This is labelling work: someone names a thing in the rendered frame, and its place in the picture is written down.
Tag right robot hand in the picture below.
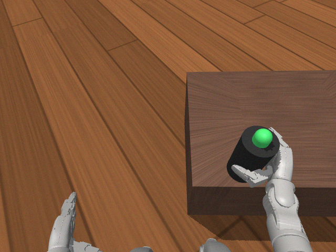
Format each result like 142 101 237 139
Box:
231 127 293 188

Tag left robot hand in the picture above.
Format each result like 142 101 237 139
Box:
48 192 103 252

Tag right robot arm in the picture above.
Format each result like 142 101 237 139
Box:
262 178 313 252

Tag bottle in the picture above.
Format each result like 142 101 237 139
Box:
227 125 280 183

